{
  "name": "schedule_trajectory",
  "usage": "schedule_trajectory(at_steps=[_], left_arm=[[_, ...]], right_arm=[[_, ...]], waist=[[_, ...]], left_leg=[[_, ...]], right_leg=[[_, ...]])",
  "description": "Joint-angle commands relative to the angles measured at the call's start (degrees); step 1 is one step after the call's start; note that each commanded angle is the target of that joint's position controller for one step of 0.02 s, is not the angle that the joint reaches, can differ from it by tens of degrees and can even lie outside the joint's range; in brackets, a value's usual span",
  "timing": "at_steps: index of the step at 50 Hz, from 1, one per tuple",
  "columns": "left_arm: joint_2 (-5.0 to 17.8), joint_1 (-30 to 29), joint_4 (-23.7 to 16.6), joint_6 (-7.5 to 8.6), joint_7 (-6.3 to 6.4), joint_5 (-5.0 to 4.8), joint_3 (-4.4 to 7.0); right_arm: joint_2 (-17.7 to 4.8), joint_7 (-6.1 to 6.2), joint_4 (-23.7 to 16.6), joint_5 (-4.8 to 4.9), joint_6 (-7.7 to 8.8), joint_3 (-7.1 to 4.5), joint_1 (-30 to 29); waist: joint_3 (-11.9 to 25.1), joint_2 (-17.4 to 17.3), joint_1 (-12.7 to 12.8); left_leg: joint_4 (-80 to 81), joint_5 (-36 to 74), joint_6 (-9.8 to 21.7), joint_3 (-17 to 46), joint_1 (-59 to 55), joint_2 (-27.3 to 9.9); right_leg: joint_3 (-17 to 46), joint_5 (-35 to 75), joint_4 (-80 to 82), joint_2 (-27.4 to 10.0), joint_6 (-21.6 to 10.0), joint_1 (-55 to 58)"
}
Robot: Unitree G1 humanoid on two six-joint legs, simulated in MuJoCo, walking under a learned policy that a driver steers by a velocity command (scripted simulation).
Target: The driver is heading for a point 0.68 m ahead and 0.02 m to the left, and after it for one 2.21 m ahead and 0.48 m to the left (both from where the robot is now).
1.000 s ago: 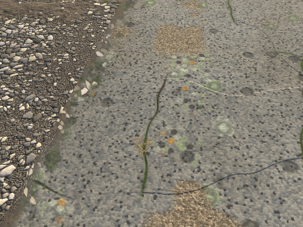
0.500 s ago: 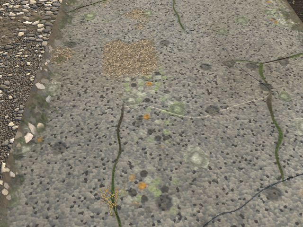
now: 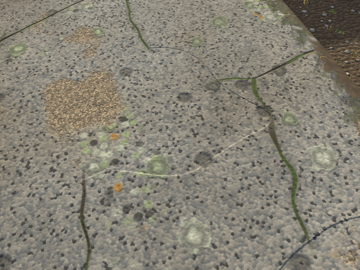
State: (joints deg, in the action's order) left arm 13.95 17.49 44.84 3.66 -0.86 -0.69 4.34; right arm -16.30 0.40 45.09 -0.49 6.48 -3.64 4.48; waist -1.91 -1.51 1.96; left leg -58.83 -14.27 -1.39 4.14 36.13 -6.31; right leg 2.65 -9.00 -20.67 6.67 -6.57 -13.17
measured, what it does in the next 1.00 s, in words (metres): walks ahead: left foot, then right foot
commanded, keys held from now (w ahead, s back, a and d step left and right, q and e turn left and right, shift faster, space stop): e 0.16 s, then no key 0.72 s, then w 0.12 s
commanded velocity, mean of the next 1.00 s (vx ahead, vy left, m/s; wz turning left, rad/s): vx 0.11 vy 0.00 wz -0.23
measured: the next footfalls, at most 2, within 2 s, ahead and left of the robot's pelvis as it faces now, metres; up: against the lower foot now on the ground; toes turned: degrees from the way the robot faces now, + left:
left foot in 0.24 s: +0.32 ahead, +0.11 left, +0.00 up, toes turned -12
right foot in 0.58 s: +0.19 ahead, -0.11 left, +0.00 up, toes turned -10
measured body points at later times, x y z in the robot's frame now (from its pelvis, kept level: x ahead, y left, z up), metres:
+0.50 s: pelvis +0.17 +0.04 -0.01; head +0.21 +0.04 +0.44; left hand +0.36 +0.27 -0.12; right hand +0.26 -0.23 -0.12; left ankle +0.28 +0.12 -0.74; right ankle +0.13 -0.11 -0.71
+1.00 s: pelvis +0.22 +0.00 -0.02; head +0.22 +0.01 +0.43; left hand +0.35 +0.23 -0.14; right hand +0.26 -0.27 -0.15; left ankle +0.27 +0.12 -0.74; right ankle +0.15 -0.11 -0.74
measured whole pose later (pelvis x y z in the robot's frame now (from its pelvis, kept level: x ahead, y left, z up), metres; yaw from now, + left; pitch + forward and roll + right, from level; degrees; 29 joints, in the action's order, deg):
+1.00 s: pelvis +0.22 +0.00 -0.02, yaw -12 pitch -1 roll +0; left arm 11.7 17.9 44.3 1.0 1.2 -0.3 1.9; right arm -13.5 0.2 51.7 0.6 1.7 -2.0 11.9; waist 0.4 0.2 -0.3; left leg -37.6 -20.3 1.5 -0.2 19.5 -0.1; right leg 2.2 -22.9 -34.7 0.8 -1.1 -11.6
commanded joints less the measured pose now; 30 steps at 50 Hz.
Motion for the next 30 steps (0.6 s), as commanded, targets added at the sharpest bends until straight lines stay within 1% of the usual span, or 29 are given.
schedule_trajectory(at_steps=[1,3,5,7,8,9,10,11,12,13,14,15,16,17,18,19,20,21,22,23,24,25,27,28,29,30], left_arm=[[10.2,-1.6,-4.7,0.56,1.52,-0.08,2.49],[10.2,-0.1,-4.6,-0.43,2.0,-0.35,2.62],[10.1,1.4,-4.4,-1.28,2.28,-0.54,2.63],[9.6,1.9,-4.4,-1.99,2.72,-0.71,2.56],[9.4,1.4,-4.8,-2.29,3.02,-0.68,2.55],[9.1,0.4,-5.3,-2.43,3.35,-0.49,2.48],[8.7,-0.8,-6.0,-2.45,3.59,-0.34,2.35],[7.8,-2.5,-6.7,-2.37,3.58,-0.36,2.0],[5.1,-2.8,-8.2,-2.03,3.4,0.42,1.03],[1.7,7.7,-7.3,-1.91,3.2,0.95,0.09],[6.7,13.9,-6.5,-1.83,2.63,0.01,0.3],[11.1,9.3,-5.5,-2.76,2.71,-0.51,1.5],[11.8,3.2,-6.4,-3.93,3.04,-0.33,1.74],[11.0,0.5,-6.8,-5.06,3.36,0.08,1.72],[9.4,0.1,-7.2,-5.81,3.36,0.2,1.44],[7.1,0.7,-7.1,-6.1,3.22,0.19,0.75],[5.0,1.6,-6.7,-6.0,3.19,0.27,0.11],[3.8,1.5,-6.5,-5.7,3.25,0.48,-0.33],[3.4,0.6,-6.6,-5.39,3.24,0.75,-0.64],[3.8,-0.1,-6.5,-5.24,3.18,0.78,-0.67],[4.5,-0.4,-6.4,-5.21,3.11,0.67,-0.53],[5.1,-0.4,-6.2,-5.26,2.98,0.62,-0.37],[4.8,-0.1,-5.4,-5.35,2.52,0.97,-0.3],[5.2,-1.2,-5.9,-5.35,2.41,1.62,-0.3],[6.9,-1.8,-6.9,-5.25,2.53,2.5,-0.15],[10.2,-3.5,-6.9,-5.3,2.67,2.36,0.6]], right_arm=[[-2.9,0.54,-3.8,-0.71,-0.34,-0.73,-1.3],[-1.7,0.23,-4.9,-0.48,-0.29,-0.26,-4.2],[-2.2,-0.18,-6.1,0.17,-0.49,-0.32,-6.6],[-3.2,-0.46,-7.2,0.33,-0.65,-0.58,-8.0],[-4.2,-0.6,-7.4,0.23,-0.52,-0.89,-7.6],[-5.1,-0.79,-7.2,0.08,-0.19,-1.19,-6.2],[-5.7,-0.92,-6.6,-0.2,0.26,-1.41,-4.0],[-6.2,-0.86,-5.8,-0.83,0.83,-1.61,-0.4],[-8.5,-0.55,-5.7,-2.21,1.16,-1.96,4.0],[-9.9,-0.3,-5.9,-3.29,0.61,-1.84,6.2],[-9.2,-0.65,-4.9,-1.15,-0.33,-2.12,8.2],[-5.7,-0.68,-6.8,-0.1,-0.98,-1.3,5.2],[-3.7,-0.59,-7.2,-0.22,-1.92,-0.39,2.9],[-2.4,-0.63,-7.3,-0.4,-2.72,0.43,1.0],[-2.4,-0.63,-6.9,-0.63,-3.31,0.74,-0.7],[-2.9,-0.73,-6.4,-0.99,-3.68,0.63,-1.5],[-3.2,-0.81,-6.1,-1.14,-3.86,0.49,-1.9],[-3.6,-0.8,-5.8,-1.11,-3.95,0.3,-1.6],[-4.2,-0.7,-5.3,-0.93,-4.01,0.07,-0.7],[-4.8,-0.6,-5.0,-0.65,-4.11,-0.12,0.1],[-5.2,-0.5,-4.8,-0.39,-4.28,-0.2,0.8],[-5.5,-0.42,-4.7,-0.15,-4.54,-0.15,0.9],[-4.9,-0.31,-4.5,0.38,-5.08,0.3,0.2],[-3.7,-0.36,-3.9,0.45,-5.05,0.8,1.7],[-2.6,-0.57,-3.4,-0.02,-4.76,1.28,2.8],[-2.2,-0.82,-3.7,-0.56,-4.43,1.22,4.5]], waist=[[2.5,3.5,-2.0],[3.7,5.9,-0.6],[4.9,7.6,0.6],[5.2,8.1,0.8],[5.5,8.3,0.3],[6.0,8.7,-0.4],[6.8,9.3,-1.4],[8.4,8.5,-3.5],[14.7,4.3,-4.7],[21.1,-9.7,-0.7],[26.6,-14.9,0.1],[21.1,-7.2,-1.9],[16.0,-3.1,-2.7],[12.0,-1.5,-2.4],[9.0,-2.5,-0.8],[7.1,-4.2,0.1],[6.9,-5.8,0.4],[7.6,-6.8,0.1],[8.8,-7.3,-0.7],[10.0,-7.5,-1.3],[10.8,-7.6,-1.6],[10.8,-7.4,-1.4],[8.7,-6.6,-0.2],[7.5,-5.7,-0.3],[6.9,-2.6,-0.8],[4.5,5.2,-3.9]], left_leg=[[11.2,8.4,-1.9,-2.4,-1.6,2.8],[19.6,15.3,-1.6,-3.3,-5.6,5.8],[24.4,19.1,-1.3,-3.2,-7.7,7.9],[27.8,17.6,-0.8,-1.5,-7.8,8.6],[29.5,16.2,-0.4,-0.6,-8.1,8.7],[30.8,15.2,0.3,-0.1,-8.6,8.3],[32.5,15.6,1.3,-0.2,-10.9,7.9],[37.0,21.8,2.9,-1.3,-16.6,7.0],[34.4,38.3,6.2,4.3,-29.5,-0.6],[30.3,63.5,16.8,19.8,-46.9,-15.1],[32.8,47.5,23.0,33.5,-50.0,-21.7],[34.9,33.5,20.9,29.6,-44.9,-17.6],[36.0,24.9,17.9,22.9,-39.0,-13.8],[38.0,19.6,16.3,18.6,-32.2,-10.7],[40.0,15.3,14.9,15.4,-25.7,-8.3],[41.7,13.9,13.5,10.9,-20.6,-5.1],[42.3,15.2,13.0,7.6,-18.4,-3.1],[42.2,18.0,13.4,6.1,-18.3,-2.7],[41.7,19.5,14.1,6.1,-19.6,-3.2],[41.4,19.0,14.7,6.8,-20.9,-4.2],[41.2,16.3,15.0,7.6,-21.7,-5.0],[41.2,11.6,14.7,8.1,-21.4,-5.4],[41.3,-0.1,12.5,7.6,-17.2,-4.2],[41.4,-6.5,9.7,7.1,-14.5,-3.0],[39.4,-11.4,6.3,5.4,-11.3,-1.3],[36.7,-11.5,3.3,-0.4,-11.5,3.7]], right_leg=[[9.6,29.5,5.3,-12.0,-8.3,-1.3],[7.9,30.3,2.6,-9.7,-5.5,-2.4],[10.0,26.4,0.6,-9.9,-3.6,-1.4],[13.9,22.8,-2.3,-11.0,-2.9,1.5],[16.2,21.3,-4.2,-11.5,-2.6,3.3],[17.7,21.3,-6.4,-12.3,-2.4,5.4],[18.6,21.9,-9.2,-12.3,-1.9,6.7],[17.3,22.8,-14.3,-10.0,-0.3,6.5],[14.6,15.1,-25.3,-6.3,2.0,1.7],[10.6,-27.1,-41.8,1.9,5.6,-12.8],[10.5,-33.5,-51.8,0.2,7.2,-19.4],[10.6,-28.6,-56.7,-2.2,9.0,-22.1],[8.1,-24.6,-57.0,-3.6,10.0,-23.3],[7.0,-22.6,-54.8,-4.7,10.6,-22.2],[6.2,-20.9,-50.1,-6.3,10.6,-18.9],[3.7,-19.7,-43.9,-6.6,10.5,-14.6],[1.5,-19.5,-37.9,-6.5,10.6,-11.0],[0.1,-19.7,-32.9,-6.5,10.6,-8.5],[-0.1,-18.7,-28.7,-6.8,10.3,-6.9],[-0.1,-16.4,-25.4,-7.1,10.1,-5.5],[-0.1,-13.8,-22.4,-7.2,9.7,-4.2],[-0.3,-10.8,-18.9,-7.2,9.1,-2.4],[-1.9,-3.8,-9.7,-6.4,7.1,3.2],[-0.9,-2.5,-6.6,-7.1,5.6,5.5],[4.0,-1.2,-5.1,-11.5,3.6,7.7],[7.4,-8.3,-4.2,-14.1,1.0,1.8]])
